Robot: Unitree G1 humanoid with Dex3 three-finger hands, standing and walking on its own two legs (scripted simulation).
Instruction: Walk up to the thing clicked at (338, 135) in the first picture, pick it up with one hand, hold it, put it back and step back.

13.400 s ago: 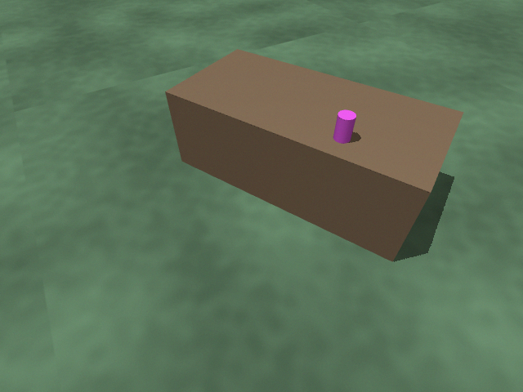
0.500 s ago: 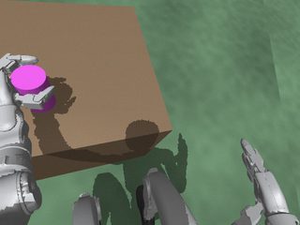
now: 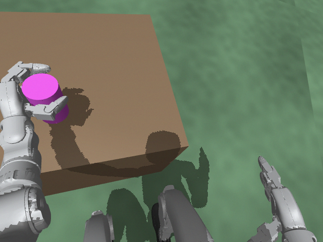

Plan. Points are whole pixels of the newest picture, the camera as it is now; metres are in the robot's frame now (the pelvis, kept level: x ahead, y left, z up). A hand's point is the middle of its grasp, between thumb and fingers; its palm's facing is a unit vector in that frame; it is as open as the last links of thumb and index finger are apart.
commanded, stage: lift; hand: left
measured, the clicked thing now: (48, 100) +0.51 +0.18 -0.04
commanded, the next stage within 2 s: hold in 1.32 s
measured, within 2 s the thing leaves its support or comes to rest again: neither
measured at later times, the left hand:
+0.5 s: hand (34, 98) +0.45 +0.18 +0.06, palm faces +0.10 -1.00 -0.02, open 9.8 cm
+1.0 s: hand (23, 109) +0.40 +0.17 +0.12, palm faces +0.12 -0.99 +0.00, open 9.8 cm
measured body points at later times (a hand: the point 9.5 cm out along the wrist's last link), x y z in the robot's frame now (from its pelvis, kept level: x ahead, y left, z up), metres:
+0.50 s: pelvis +0.02 +0.00 +0.04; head +0.13 +0.03 +0.48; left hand +0.44 +0.23 +0.06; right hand +0.18 -0.27 +0.06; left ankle +0.01 +0.12 -0.59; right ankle +0.09 -0.14 -0.59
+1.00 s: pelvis +0.03 +0.00 +0.08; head +0.10 +0.02 +0.53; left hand +0.38 +0.22 +0.12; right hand +0.18 -0.26 +0.07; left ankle +0.01 +0.12 -0.59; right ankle +0.09 -0.14 -0.59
